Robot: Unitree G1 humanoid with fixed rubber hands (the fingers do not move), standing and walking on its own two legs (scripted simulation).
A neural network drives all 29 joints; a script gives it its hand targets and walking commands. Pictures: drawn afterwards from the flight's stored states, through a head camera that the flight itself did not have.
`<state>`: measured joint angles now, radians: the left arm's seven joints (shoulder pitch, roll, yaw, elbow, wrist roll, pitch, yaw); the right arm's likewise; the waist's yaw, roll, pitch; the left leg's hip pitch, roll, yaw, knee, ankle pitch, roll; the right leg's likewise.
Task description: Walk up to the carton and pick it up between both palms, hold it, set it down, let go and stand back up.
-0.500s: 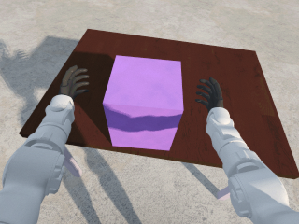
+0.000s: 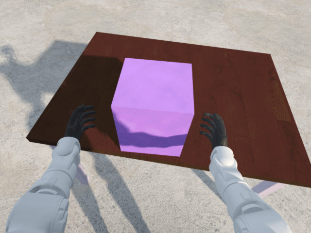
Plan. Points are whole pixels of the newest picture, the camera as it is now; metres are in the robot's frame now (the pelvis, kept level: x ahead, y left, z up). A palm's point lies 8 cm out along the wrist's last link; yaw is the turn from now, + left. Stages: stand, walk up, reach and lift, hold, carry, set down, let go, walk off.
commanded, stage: set down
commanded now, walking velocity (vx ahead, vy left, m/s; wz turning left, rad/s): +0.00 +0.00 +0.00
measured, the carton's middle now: (154, 110) +0.49 +0.01 -0.03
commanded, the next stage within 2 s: let go in 1.54 s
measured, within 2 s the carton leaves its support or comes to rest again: neither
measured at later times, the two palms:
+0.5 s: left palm (73, 165) +0.30 +0.23 -0.03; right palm (220, 170) +0.29 -0.17 -0.03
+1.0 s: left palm (69, 188) +0.24 +0.23 -0.05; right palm (232, 192) +0.24 -0.20 -0.04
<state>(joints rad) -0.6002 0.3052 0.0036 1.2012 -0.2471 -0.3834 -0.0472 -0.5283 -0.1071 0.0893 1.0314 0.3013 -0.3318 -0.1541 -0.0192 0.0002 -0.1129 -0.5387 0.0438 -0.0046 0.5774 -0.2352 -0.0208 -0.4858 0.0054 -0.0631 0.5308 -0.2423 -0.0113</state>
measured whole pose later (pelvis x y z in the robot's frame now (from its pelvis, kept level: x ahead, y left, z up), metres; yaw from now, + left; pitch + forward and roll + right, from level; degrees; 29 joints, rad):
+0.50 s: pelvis +0.01 +0.00 +0.00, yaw +0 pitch +6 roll -1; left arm -0.27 0.26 0.01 0.99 -0.17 -0.42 -0.05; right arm -0.25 -0.07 0.04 0.98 0.21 -0.47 -0.11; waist 0.00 -0.01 -0.02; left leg -0.41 0.04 0.00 0.59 -0.28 -0.02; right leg -0.36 0.01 -0.05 0.54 -0.28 -0.01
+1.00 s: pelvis +0.03 +0.00 +0.01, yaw -1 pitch -2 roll +0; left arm 0.05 0.23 0.03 0.70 -0.07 -0.21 -0.06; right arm 0.03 -0.12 0.06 0.84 0.16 -0.42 -0.07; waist 0.02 -0.03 0.05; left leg -0.14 0.04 0.02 0.44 -0.26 -0.02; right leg -0.11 0.01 -0.02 0.40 -0.26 -0.01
